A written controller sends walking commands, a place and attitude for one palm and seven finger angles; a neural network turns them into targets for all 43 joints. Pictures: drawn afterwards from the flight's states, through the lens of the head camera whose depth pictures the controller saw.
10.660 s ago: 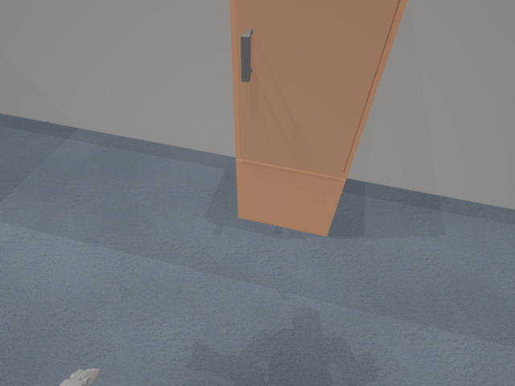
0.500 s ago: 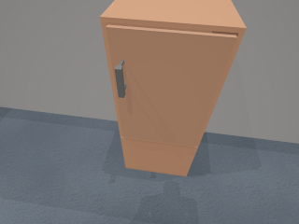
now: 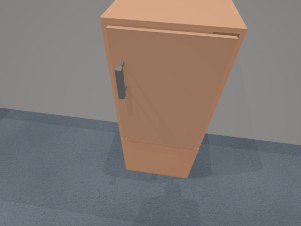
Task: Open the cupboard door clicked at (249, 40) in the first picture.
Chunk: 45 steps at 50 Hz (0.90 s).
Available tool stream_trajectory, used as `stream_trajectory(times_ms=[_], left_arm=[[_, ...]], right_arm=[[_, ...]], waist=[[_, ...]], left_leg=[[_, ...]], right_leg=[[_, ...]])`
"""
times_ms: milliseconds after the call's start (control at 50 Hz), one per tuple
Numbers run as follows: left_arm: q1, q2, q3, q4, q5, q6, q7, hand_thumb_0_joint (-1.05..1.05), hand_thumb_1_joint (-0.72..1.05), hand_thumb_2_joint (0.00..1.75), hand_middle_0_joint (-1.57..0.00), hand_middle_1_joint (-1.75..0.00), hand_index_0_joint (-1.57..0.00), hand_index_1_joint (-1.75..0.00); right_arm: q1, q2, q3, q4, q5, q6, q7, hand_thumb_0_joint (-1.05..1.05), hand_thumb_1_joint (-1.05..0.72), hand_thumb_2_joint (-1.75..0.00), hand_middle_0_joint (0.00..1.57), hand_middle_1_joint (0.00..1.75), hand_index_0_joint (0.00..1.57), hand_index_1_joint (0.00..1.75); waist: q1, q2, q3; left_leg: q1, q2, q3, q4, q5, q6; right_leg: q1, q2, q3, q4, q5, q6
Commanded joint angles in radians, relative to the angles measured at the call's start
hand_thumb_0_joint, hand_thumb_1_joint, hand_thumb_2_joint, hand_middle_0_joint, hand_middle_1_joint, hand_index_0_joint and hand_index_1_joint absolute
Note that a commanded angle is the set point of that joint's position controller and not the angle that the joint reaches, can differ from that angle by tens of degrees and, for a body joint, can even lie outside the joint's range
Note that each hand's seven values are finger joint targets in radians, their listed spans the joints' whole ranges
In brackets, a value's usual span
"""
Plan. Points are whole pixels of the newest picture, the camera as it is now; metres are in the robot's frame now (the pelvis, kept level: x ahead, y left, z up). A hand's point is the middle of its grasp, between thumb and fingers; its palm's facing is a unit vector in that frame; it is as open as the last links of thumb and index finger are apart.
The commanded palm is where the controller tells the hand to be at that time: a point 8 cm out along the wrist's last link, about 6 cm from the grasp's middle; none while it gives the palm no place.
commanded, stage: look again from close up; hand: left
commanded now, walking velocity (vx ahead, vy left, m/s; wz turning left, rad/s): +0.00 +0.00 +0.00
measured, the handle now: (122, 80) +0.57 +0.14 +0.07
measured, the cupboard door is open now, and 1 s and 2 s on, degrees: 0 0 0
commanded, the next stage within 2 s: raise the hand with hooked fingers in 0.08 s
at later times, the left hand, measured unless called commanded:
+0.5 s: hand (97, 191) +0.20 +0.15 +0.00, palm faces -0.01 -1.00 +0.01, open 8.0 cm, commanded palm +0.12 +0.23 -0.04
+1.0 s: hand (70, 184) +0.22 +0.22 +0.00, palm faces -0.06 -1.00 -0.06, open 11.0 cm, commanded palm +0.18 +0.28 +0.01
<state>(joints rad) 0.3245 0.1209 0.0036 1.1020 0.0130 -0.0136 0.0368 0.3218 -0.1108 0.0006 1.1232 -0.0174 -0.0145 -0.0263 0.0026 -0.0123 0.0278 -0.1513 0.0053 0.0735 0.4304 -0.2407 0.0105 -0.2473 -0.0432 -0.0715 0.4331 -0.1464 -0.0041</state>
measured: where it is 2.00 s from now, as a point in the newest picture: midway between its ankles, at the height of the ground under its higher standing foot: outside the picture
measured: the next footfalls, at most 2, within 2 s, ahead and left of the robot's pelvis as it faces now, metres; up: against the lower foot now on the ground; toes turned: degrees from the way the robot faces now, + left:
none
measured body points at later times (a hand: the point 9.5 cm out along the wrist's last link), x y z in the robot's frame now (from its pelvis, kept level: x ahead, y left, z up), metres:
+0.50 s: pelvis -0.01 +0.00 -0.05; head +0.00 +0.00 +0.40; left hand +0.20 +0.21 +0.00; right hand +0.18 -0.27 -0.09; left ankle +0.00 +0.11 -0.74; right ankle +0.06 -0.11 -0.74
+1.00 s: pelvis +0.02 +0.01 -0.06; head +0.07 +0.01 +0.39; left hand +0.21 +0.28 +0.01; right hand +0.20 -0.19 -0.14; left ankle +0.00 +0.11 -0.74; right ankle +0.06 -0.11 -0.74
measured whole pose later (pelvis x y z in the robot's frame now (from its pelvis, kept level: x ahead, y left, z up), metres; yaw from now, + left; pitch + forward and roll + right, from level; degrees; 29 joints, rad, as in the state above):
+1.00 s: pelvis +0.02 +0.01 -0.06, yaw +4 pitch +10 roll -2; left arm 0.40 0.31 0.25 -0.07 -0.34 -0.25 -0.42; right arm 0.26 -0.18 0.05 0.53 0.04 -0.20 -0.04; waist -0.01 0.04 -0.10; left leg -0.67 0.02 -0.01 1.02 -0.53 0.02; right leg -0.71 -0.03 -0.09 0.94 -0.41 0.00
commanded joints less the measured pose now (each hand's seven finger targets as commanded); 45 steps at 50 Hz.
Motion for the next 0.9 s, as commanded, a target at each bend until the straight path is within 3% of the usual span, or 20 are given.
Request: stream_trajectory(times_ms=[0, 140, 160, 180, 200, 220, 240, 260, 300, 320, 380, 400, 420, 460, 520, 580, 700, 740, 820, 880], left_arm=[[0.068, 0.082, 0.016, -0.031, 0.002, -0.012, 0.002, 0.00, 0.90, 0.90, -0.20, -0.30, -0.20, -0.30], [0.077, 0.077, 0.017, -0.032, 0.003, -0.013, 0.002, 0.00, 0.90, 0.90, -0.20, -0.30, -0.20, -0.30], [0.146, 0.123, 0.008, 0.012, 0.011, -0.020, 0.038, 0.00, 0.90, 0.90, -0.20, -0.30, -0.20, -0.30], [-0.629, 0.286, 0.032, -1.558, -0.235, -0.239, 0.013, 0.00, 0.88, 0.89, -0.20, -0.32, -0.20, -0.32], [-0.280, 0.275, 0.094, -1.327, -0.158, -0.183, 0.085, 0.00, 0.85, 0.88, -0.20, -0.33, -0.20, -0.33], [0.011, 0.073, -0.016, -1.126, -0.161, -0.038, 0.120, 0.00, 0.83, 0.87, -0.21, -0.34, -0.21, -0.34], [0.030, -0.044, -0.099, -1.105, -0.186, 0.003, 0.109, 0.00, 0.81, 0.86, -0.21, -0.36, -0.21, -0.36], [-0.002, -0.022, -0.109, -1.209, -0.214, -0.039, 0.093, 0.00, 0.78, 0.85, -0.21, -0.37, -0.21, -0.37], [0.025, 0.024, -0.079, -1.218, -0.206, -0.131, 0.060, 0.00, 0.74, 0.83, -0.21, -0.40, -0.21, -0.40], [0.037, 0.034, -0.061, -1.162, -0.195, -0.176, 0.027, 0.00, 0.71, 0.82, -0.21, -0.42, -0.21, -0.42], [0.242, 0.039, 0.040, -0.993, -0.225, -0.368, -0.134, 0.00, 0.64, 0.79, -0.22, -0.47, -0.22, -0.47], [0.291, 0.057, 0.082, -0.979, -0.239, -0.438, -0.198, 0.00, 0.62, 0.78, -0.22, -0.48, -0.22, -0.48], [0.354, 0.114, 0.156, -0.937, -0.244, -0.494, -0.271, 0.00, 0.60, 0.77, -0.22, -0.50, -0.22, -0.50], [0.325, 0.212, 0.222, -1.021, -0.236, -0.578, -0.374, 0.00, 0.55, 0.75, -0.22, -0.53, -0.22, -0.53], [0.305, 0.218, 0.239, -1.163, -0.287, -0.528, -0.403, 0.00, 0.48, 0.72, -0.23, -0.57, -0.23, -0.57], [0.165, 0.215, 0.226, -1.392, -0.305, -0.501, -0.362, 0.00, 0.41, 0.69, -0.24, -0.62, -0.24, -0.62], [0.002, 0.209, 0.143, -1.504, -0.289, -0.534, -0.383, 0.00, 0.27, 0.63, -0.25, -0.70, -0.25, -0.70], [-0.004, 0.238, 0.161, -1.449, -0.295, -0.483, -0.429, 0.00, 0.22, 0.61, -0.25, -0.74, -0.25, -0.74], [0.074, 0.327, 0.301, -1.349, -0.324, -0.334, -0.471, 0.00, 0.13, 0.57, -0.25, -0.80, -0.25, -0.80], [0.113, 0.316, 0.347, -1.382, -0.370, -0.286, -0.463, 0.00, 0.06, 0.54, -0.26, -0.84, -0.26, -0.84]], right_arm=[[0.082, -0.086, -0.012, -0.024, 0.003, -0.011, -0.003, 0.00, -0.90, -0.90, 0.20, 0.30, 0.20, 0.30], [0.088, -0.081, -0.012, -0.025, 0.003, -0.014, -0.004, 0.00, -0.90, -0.90, 0.20, 0.30, 0.20, 0.30], [-0.064, -0.136, -0.019, -0.093, 0.009, -0.021, 0.006, 0.00, -0.90, -0.90, 0.20, 0.30, 0.20, 0.30], [-0.050, -0.319, -0.019, -0.478, 0.044, -0.177, -0.045, 0.00, -0.90, -0.90, 0.20, 0.30, 0.20, 0.30], [-0.153, -0.228, 0.008, -0.413, 0.067, -0.271, -0.077, 0.00, -0.90, -0.90, 0.20, 0.30, 0.20, 0.30], [-0.117, -0.187, -0.011, -0.420, 0.085, -0.306, -0.064, 0.00, -0.90, -0.90, 0.20, 0.30, 0.20, 0.30], [-0.087, -0.194, -0.004, -0.395, 0.097, -0.328, -0.062, 0.00, -0.90, -0.90, 0.20, 0.30, 0.20, 0.30], [-0.103, -0.229, -0.018, -0.440, 0.100, -0.357, -0.071, 0.00, -0.90, -0.90, 0.20, 0.30, 0.20, 0.30], [-0.102, -0.260, -0.031, -0.485, 0.073, -0.398, -0.074, 0.00, -0.90, -0.90, 0.20, 0.30, 0.20, 0.30], [-0.095, -0.266, -0.042, -0.525, 0.066, -0.410, -0.060, 0.00, -0.90, -0.90, 0.20, 0.30, 0.20, 0.30], [-0.135, -0.260, -0.079, -0.613, 0.035, -0.403, -0.011, 0.00, -0.90, -0.90, 0.20, 0.30, 0.20, 0.30], [-0.153, -0.264, -0.092, -0.649, 0.029, -0.389, 0.009, 0.00, -0.90, -0.90, 0.20, 0.30, 0.20, 0.30], [-0.153, -0.273, -0.108, -0.681, 0.033, -0.366, 0.035, 0.00, -0.90, -0.90, 0.20, 0.30, 0.20, 0.30], [-0.208, -0.273, -0.114, -0.756, 0.032, -0.324, 0.056, 0.00, -0.90, -0.90, 0.20, 0.30, 0.20, 0.30], [-0.212, -0.260, -0.111, -0.831, 0.055, -0.267, 0.040, 0.00, -0.90, -0.90, 0.20, 0.30, 0.20, 0.30], [-0.166, -0.241, -0.093, -0.860, 0.052, -0.240, 0.018, 0.00, -0.90, -0.90, 0.20, 0.30, 0.20, 0.30], [-0.101, -0.258, -0.064, -0.790, 0.044, -0.258, -0.005, 0.00, -0.90, -0.90, 0.20, 0.30, 0.20, 0.30], [-0.104, -0.269, -0.058, -0.776, 0.052, -0.262, -0.014, 0.00, -0.90, -0.90, 0.20, 0.30, 0.20, 0.30], [-0.147, -0.271, -0.054, -0.778, 0.067, -0.253, -0.025, 0.00, -0.90, -0.90, 0.20, 0.30, 0.20, 0.30], [-0.165, -0.247, -0.045, -0.795, 0.068, -0.249, -0.027, 0.00, -0.90, -0.90, 0.20, 0.30, 0.20, 0.30]], waist=[[-0.002, -0.004, 0.081], [0.001, 0.013, 0.066], [0.056, 0.020, 0.082], [-0.115, 0.208, -0.431], [-0.027, 0.240, -0.378], [-0.046, 0.202, -0.161], [-0.056, 0.095, -0.041], [-0.060, 0.029, 0.020], [-0.080, -0.145, 0.030], [-0.074, -0.138, 0.038], [0.012, -0.269, -0.030], [0.027, -0.262, -0.061], [0.054, -0.143, -0.092], [0.054, -0.057, -0.143], [0.070, -0.015, -0.178], [0.027, 0.115, -0.249], [-0.075, 0.111, -0.295], [-0.074, 0.091, -0.304], [-0.012, 0.071, -0.356], [0.017, 0.032, -0.400]], left_leg=[[-0.147, 0.086, -0.096, -0.130, -0.092, 0.009], [-0.141, 0.088, -0.097, -0.127, -0.075, 0.012], [-0.144, 0.108, -0.026, 0.057, -0.005, -0.015], [0.072, -0.004, -0.048, -0.060, 0.023, 0.003], [-0.017, 0.002, -0.028, -0.072, -0.053, 0.013], [-0.157, 0.022, -0.067, -0.082, -0.166, -0.010], [-0.206, 0.007, -0.079, -0.061, -0.206, -0.009], [-0.226, 0.006, -0.100, -0.026, -0.238, -0.001], [-0.285, -0.015, -0.097, 0.081, -0.254, 0.006], [-0.322, -0.034, -0.087, 0.138, -0.243, 0.000], [-0.481, -0.043, -0.056, 0.283, -0.219, -0.018], [-0.512, -0.050, -0.050, 0.327, -0.196, -0.022], [-0.506, -0.057, -0.041, 0.363, -0.154, -0.030], [-0.572, -0.065, -0.026, 0.413, -0.178, -0.023], [-0.601, -0.055, -0.031, 0.422, -0.184, -0.004], [-0.549, -0.035, -0.059, 0.452, -0.100, 0.005], [-0.487, -0.004, -0.109, 0.527, -0.005, 0.015], [-0.496, -0.004, -0.115, 0.525, -0.017, 0.015], [-0.494, -0.014, -0.114, 0.471, 0.004, 0.011], [-0.471, -0.014, -0.111, 0.431, 0.078, 0.006]], right_leg=[[0.031, -0.069, 0.121, -0.099, -0.112, -0.029], [0.041, -0.069, 0.118, -0.090, -0.080, -0.030], [0.014, -0.107, 0.132, -0.023, 0.179, -0.025], [0.162, -0.013, 0.079, 0.013, 0.009, -0.009], [0.131, 0.025, 0.038, 0.067, -0.120, -0.043], [-0.003, 0.028, -0.016, 0.066, -0.189, -0.029], [-0.062, 0.037, -0.031, 0.054, -0.205, -0.017], [-0.107, 0.030, -0.013, 0.037, -0.291, -0.005], [-0.207, 0.025, 0.004, 0.044, -0.429, 0.006], [-0.253, 0.018, 0.018, 0.065, -0.462, 0.003], [-0.321, 0.016, 0.046, 0.179, -0.549, -0.008], [-0.310, 0.018, 0.055, 0.219, -0.510, -0.016], [-0.280, 0.017, 0.073, 0.267, -0.432, -0.039], [-0.268, -0.001, 0.105, 0.312, -0.404, -0.044], [-0.290, 0.015, 0.122, 0.355, -0.411, -0.039], [-0.327, 0.034, 0.094, 0.415, -0.251, -0.034], [-0.431, 0.061, 0.035, 0.467, -0.107, -0.019], [-0.412, 0.063, 0.036, 0.454, -0.119, -0.020], [-0.296, 0.055, 0.029, 0.418, -0.118, -0.022], [-0.216, 0.046, 0.014, 0.405, -0.041, -0.013]])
